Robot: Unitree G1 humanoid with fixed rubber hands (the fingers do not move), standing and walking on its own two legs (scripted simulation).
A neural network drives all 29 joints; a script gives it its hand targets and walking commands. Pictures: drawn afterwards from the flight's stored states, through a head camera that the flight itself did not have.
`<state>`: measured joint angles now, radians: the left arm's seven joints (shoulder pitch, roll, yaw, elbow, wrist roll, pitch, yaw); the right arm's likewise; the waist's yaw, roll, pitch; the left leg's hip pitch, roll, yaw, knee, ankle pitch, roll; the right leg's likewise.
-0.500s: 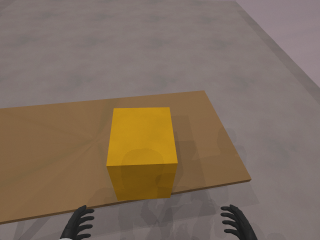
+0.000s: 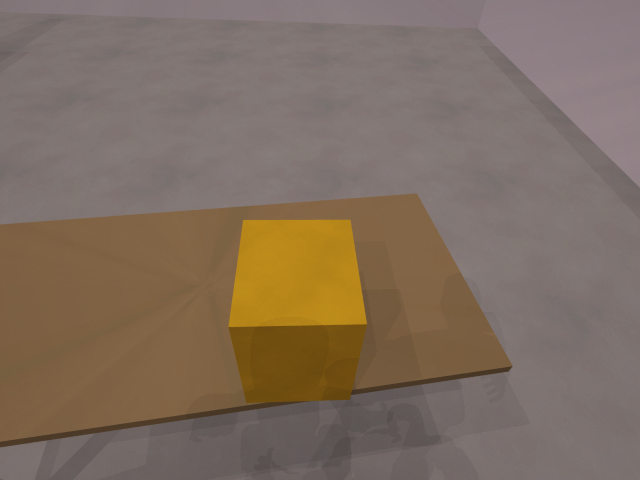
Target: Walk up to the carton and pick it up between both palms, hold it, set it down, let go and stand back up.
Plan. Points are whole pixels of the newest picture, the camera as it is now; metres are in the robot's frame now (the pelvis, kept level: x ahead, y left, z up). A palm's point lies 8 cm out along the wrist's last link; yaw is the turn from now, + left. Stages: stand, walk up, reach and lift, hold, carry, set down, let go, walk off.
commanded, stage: stand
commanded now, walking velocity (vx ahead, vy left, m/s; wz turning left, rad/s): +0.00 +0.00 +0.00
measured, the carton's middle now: (297, 312) +0.41 +0.03 -0.08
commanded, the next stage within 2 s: none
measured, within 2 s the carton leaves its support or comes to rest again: neither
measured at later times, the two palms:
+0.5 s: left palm out of the picture +0.03 +0.30 -0.12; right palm out of the picture +0.04 -0.27 -0.11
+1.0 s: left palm out of the picture +0.04 +0.31 -0.12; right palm out of the picture +0.04 -0.28 -0.11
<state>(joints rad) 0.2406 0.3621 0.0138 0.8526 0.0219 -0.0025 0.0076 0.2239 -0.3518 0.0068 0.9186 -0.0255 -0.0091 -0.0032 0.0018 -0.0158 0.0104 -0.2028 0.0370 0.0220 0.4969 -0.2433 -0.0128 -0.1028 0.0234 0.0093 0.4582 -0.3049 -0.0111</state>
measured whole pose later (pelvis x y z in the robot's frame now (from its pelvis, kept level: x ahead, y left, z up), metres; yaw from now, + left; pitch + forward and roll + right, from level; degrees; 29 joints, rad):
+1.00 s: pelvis -0.02 +0.02 +0.01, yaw +0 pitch -3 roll +0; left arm 0.18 0.34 -0.01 1.06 0.02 -0.01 0.00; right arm 0.13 -0.35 0.02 1.11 -0.01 -0.01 0.01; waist 0.00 -0.01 0.05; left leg -0.18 0.00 0.04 0.37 -0.14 0.02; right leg -0.10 -0.01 0.03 0.38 -0.23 0.02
